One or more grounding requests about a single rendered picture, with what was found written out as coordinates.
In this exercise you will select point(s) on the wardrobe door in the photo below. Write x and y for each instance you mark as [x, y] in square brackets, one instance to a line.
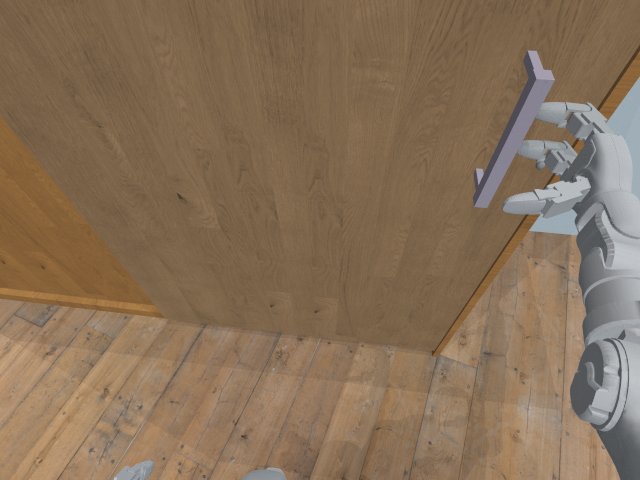
[299, 166]
[45, 243]

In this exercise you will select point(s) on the robot left hand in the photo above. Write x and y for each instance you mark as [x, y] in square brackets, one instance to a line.
[140, 471]

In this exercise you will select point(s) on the robot left shin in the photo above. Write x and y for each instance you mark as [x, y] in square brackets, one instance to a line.
[275, 469]

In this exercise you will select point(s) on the right robot upper arm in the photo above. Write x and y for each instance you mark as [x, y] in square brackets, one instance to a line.
[605, 391]

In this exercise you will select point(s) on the robot right forearm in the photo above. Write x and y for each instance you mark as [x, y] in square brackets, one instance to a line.
[609, 242]

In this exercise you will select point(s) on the handle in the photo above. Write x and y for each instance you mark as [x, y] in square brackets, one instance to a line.
[533, 95]

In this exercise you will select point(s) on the robot right hand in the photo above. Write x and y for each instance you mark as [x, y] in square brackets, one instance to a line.
[604, 163]

